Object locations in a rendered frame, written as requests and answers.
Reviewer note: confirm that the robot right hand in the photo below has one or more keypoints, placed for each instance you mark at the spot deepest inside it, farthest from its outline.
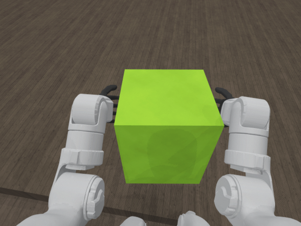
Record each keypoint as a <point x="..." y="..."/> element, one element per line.
<point x="227" y="96"/>

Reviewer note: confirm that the robot left hand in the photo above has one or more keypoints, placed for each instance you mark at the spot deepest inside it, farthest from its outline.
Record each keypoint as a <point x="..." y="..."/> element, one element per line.
<point x="107" y="90"/>

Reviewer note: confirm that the robot left thigh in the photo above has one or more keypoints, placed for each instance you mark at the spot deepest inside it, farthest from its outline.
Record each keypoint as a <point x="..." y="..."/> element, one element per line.
<point x="133" y="221"/>

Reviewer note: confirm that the robot thigh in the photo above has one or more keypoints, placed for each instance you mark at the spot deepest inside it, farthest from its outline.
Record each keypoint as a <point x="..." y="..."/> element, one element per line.
<point x="191" y="220"/>
<point x="133" y="221"/>

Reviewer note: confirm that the robot right upper arm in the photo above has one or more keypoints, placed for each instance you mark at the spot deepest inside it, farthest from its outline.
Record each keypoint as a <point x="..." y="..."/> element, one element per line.
<point x="247" y="201"/>

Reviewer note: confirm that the robot left upper arm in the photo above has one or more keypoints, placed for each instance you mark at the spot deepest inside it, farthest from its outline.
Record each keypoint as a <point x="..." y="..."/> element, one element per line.
<point x="75" y="199"/>

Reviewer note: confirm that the robot right forearm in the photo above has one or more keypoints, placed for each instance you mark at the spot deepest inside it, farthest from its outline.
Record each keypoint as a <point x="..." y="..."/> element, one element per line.
<point x="248" y="121"/>

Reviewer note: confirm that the robot right thigh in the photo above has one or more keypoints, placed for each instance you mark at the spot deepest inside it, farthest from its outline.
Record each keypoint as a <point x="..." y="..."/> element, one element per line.
<point x="191" y="220"/>

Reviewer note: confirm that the robot left forearm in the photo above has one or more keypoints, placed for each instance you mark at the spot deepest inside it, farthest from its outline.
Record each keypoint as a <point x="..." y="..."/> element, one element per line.
<point x="83" y="151"/>

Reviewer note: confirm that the carton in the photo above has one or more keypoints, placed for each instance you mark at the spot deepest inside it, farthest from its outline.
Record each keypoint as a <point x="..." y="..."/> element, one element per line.
<point x="167" y="125"/>

